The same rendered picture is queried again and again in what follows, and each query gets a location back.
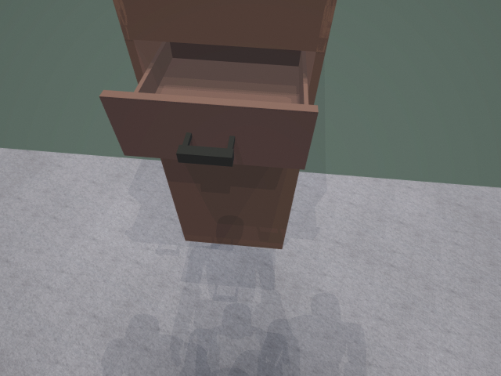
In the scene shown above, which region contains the handle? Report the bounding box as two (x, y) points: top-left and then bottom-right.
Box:
(176, 132), (235, 167)

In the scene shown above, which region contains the drawer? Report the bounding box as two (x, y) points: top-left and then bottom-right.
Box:
(99, 42), (319, 170)

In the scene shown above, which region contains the cabinet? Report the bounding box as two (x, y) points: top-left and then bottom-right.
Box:
(113, 0), (337, 249)

